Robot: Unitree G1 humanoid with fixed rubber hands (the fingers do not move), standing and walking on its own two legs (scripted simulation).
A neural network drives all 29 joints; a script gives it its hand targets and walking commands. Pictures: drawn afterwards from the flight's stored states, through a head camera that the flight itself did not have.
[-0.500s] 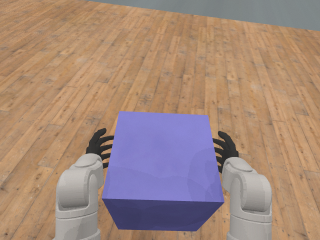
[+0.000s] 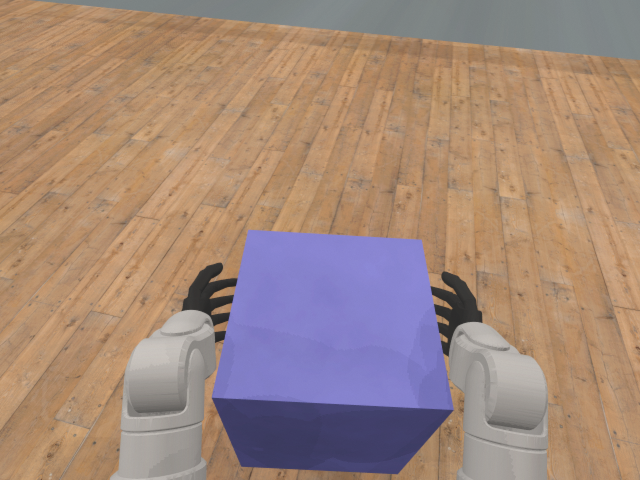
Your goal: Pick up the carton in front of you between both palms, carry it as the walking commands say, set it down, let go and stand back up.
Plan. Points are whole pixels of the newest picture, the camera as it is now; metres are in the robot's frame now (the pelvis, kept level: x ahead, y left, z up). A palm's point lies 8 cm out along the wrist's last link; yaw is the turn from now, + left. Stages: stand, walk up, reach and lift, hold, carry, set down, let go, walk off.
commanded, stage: carry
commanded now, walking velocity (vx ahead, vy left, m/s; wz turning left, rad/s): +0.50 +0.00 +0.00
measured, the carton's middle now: (327, 358) +0.26 +0.00 +0.01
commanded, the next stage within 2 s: none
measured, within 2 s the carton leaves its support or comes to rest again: neither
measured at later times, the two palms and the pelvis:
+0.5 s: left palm (238, 146) +0.60 +0.17 +0.10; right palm (415, 151) +0.59 -0.13 +0.10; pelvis +0.34 +0.02 +0.00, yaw -2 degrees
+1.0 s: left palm (274, 67) +0.93 +0.14 +0.09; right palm (404, 71) +0.93 -0.15 +0.09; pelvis +0.67 -0.01 +0.00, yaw +0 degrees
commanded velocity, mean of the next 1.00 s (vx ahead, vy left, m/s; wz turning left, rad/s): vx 0.50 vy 0.00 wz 0.00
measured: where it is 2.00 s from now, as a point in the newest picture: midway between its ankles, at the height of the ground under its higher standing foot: (332, 281)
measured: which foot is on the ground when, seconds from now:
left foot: up 0.00-0.46, down 0.48-1.00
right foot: down 0.00-0.50, up 0.52-0.98, down 1.00-1.00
